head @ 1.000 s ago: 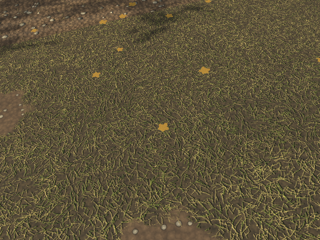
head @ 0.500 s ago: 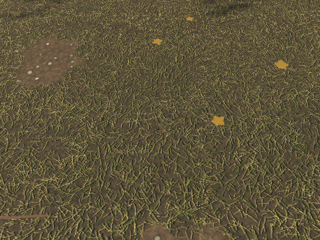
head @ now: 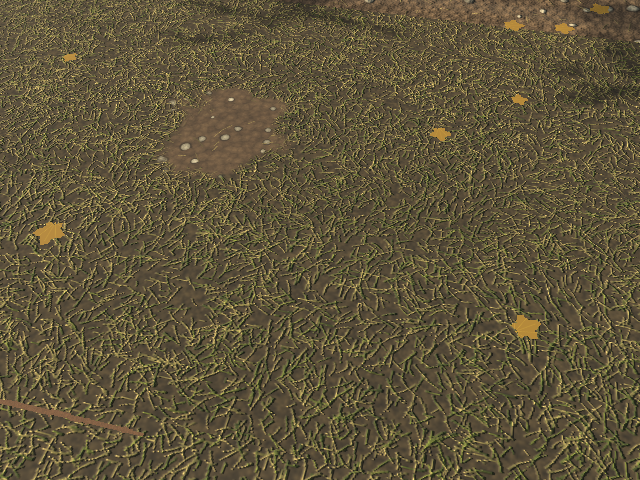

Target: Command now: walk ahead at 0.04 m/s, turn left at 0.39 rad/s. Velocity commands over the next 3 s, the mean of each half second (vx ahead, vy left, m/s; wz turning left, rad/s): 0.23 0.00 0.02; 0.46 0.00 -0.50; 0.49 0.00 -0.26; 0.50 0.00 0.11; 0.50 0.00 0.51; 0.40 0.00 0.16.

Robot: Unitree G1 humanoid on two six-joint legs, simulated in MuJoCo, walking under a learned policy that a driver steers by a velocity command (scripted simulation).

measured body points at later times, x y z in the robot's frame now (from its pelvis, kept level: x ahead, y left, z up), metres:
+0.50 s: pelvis +0.10 -0.02 +0.00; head +0.11 -0.03 +0.45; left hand +0.27 +0.24 -0.09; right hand +0.13 -0.31 -0.13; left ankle +0.01 +0.12 -0.73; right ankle +0.18 -0.14 -0.72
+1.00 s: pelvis +0.33 -0.09 -0.01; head +0.33 -0.11 +0.44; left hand +0.45 +0.17 -0.11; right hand +0.47 -0.40 -0.08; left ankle +0.46 +0.01 -0.71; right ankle +0.18 -0.14 -0.73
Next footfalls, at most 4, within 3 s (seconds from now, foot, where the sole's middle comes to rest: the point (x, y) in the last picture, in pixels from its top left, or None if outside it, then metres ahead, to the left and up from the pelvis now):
0.10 left None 0.05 0.12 -0.77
0.54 right None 0.22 -0.15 -0.77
1.24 left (358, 391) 0.74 -0.03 -0.92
1.78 right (472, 330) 0.92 -0.34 -0.92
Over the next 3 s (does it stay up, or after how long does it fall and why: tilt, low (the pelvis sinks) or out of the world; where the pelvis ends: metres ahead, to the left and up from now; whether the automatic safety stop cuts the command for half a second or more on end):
stays up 1.44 -0.31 -0.29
